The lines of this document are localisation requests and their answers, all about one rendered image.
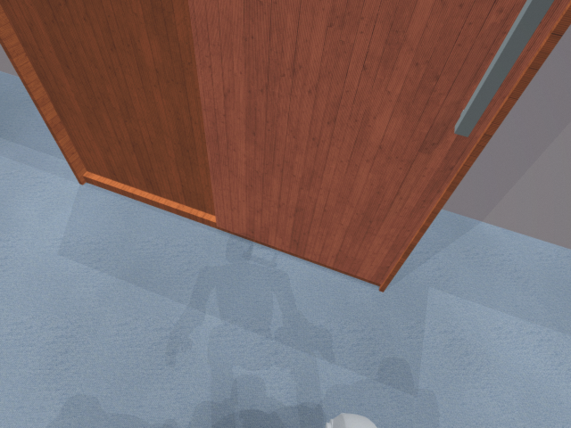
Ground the handle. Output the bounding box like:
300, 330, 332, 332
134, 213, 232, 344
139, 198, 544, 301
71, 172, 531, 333
454, 0, 554, 137

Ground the wardrobe door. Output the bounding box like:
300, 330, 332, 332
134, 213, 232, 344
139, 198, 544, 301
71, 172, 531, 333
188, 0, 571, 284
0, 0, 215, 216

